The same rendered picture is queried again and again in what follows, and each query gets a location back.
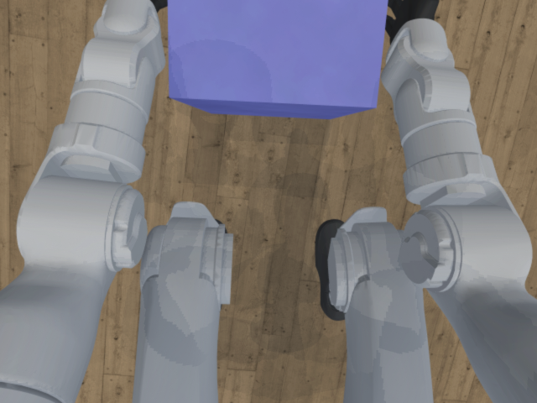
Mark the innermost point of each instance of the left robot thigh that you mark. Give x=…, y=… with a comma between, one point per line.
x=176, y=360

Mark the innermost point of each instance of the right robot upper arm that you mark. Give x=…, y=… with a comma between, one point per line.
x=474, y=261

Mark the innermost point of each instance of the robot right hand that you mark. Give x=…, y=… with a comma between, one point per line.
x=406, y=10

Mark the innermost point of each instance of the left robot upper arm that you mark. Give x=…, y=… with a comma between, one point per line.
x=75, y=235

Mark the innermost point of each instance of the robot right forearm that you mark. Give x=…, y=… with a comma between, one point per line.
x=437, y=128

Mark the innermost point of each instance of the robot left forearm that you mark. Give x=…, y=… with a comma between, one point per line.
x=102, y=136

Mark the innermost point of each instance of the carton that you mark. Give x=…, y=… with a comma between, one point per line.
x=276, y=58

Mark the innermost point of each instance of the right robot foot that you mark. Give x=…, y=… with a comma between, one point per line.
x=326, y=231

